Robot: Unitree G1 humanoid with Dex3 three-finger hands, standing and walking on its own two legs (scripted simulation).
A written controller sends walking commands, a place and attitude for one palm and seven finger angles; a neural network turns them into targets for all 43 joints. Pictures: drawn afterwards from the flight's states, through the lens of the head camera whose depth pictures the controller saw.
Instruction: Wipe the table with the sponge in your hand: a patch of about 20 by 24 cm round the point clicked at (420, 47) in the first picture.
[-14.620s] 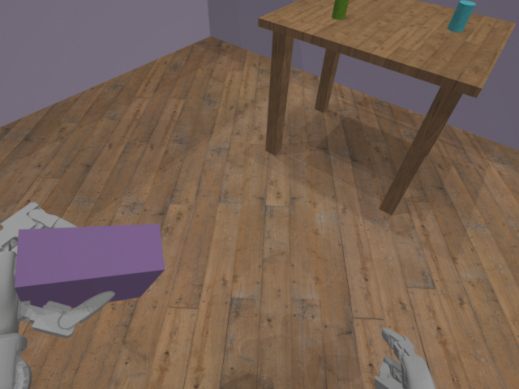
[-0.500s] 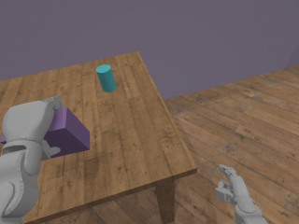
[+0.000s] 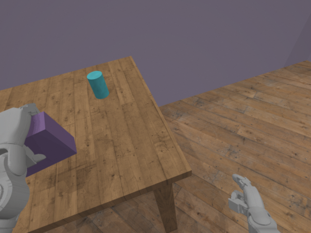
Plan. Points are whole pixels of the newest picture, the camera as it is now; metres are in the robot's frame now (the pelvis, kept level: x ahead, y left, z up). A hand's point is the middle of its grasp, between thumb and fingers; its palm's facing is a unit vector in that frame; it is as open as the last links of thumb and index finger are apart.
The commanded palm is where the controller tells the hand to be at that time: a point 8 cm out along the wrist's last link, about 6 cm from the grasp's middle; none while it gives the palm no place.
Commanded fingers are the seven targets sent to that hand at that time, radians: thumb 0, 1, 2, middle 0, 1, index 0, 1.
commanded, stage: move the sponge above the wiping area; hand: left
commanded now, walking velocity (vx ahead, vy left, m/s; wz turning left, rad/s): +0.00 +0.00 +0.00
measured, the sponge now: (40, 150) +0.24 +0.34 +0.12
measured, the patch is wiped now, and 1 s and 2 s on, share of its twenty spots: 0.00 0.00 0.00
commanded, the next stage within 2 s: none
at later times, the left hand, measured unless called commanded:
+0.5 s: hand (32, 160) +0.21 +0.33 +0.13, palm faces +0.07 -0.10 -0.99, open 9.7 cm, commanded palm +0.18 +0.31 +0.20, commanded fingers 0.00 0.10 1.30 -1.20 -1.60 -1.20 -1.60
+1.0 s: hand (51, 171) +0.20 +0.30 +0.09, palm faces -0.04 -0.18 -0.98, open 9.7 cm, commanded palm +0.18 +0.30 +0.18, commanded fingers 0.00 0.10 1.30 -1.20 -1.60 -1.20 -1.60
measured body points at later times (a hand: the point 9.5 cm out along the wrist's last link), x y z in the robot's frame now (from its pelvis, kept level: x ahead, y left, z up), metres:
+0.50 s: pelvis +0.00 +0.00 +0.00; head +0.00 -0.05 +0.45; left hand +0.20 +0.33 +0.18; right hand +0.26 -0.20 -0.09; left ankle +0.00 +0.11 -0.74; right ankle +0.01 -0.07 -0.74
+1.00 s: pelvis +0.01 +0.02 +0.00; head +0.01 -0.03 +0.45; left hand +0.20 +0.30 +0.14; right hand +0.27 -0.18 -0.08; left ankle +0.00 +0.11 -0.74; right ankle +0.01 -0.07 -0.74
